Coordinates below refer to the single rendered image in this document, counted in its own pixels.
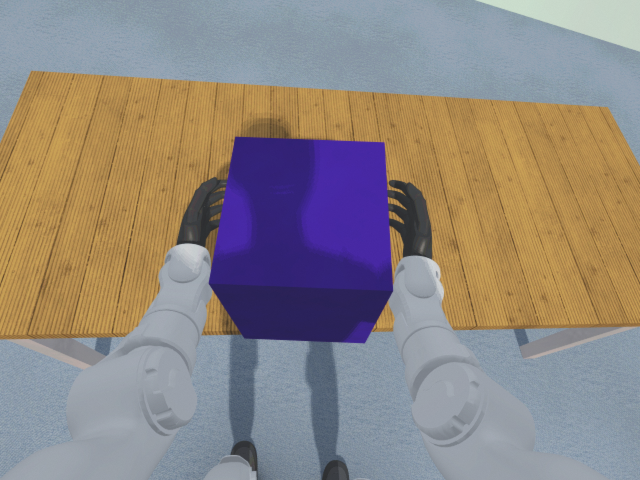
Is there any robot left shin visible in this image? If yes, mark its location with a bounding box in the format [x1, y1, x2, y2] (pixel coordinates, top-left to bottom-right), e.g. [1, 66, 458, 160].
[219, 455, 250, 467]

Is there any left robot upper arm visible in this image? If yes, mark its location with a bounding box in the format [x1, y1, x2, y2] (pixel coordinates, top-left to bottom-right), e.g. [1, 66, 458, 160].
[0, 346, 197, 480]

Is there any robot left foot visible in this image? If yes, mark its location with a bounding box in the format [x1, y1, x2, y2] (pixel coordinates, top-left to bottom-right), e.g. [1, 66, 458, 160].
[231, 441, 258, 472]

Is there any robot left forearm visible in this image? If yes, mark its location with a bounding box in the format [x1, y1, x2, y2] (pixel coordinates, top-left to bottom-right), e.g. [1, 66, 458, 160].
[66, 243, 212, 439]

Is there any robot right forearm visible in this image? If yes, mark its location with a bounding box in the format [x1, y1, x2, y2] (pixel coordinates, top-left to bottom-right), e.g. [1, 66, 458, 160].
[388, 256, 487, 403]

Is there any robot left hand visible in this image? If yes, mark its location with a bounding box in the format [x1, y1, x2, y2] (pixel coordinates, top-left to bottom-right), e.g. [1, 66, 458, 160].
[176, 177, 227, 247]

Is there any carton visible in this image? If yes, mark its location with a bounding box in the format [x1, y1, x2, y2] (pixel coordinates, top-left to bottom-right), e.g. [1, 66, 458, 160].
[209, 137, 393, 343]

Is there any robot right hand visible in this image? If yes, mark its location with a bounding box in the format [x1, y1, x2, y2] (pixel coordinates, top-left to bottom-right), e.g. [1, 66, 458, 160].
[387, 180, 432, 259]

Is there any table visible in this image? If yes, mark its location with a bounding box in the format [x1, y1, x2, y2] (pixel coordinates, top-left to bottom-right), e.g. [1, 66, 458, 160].
[0, 71, 640, 370]

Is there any right robot upper arm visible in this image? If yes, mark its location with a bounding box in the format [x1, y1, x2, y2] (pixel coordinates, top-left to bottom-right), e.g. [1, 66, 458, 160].
[411, 362, 610, 480]

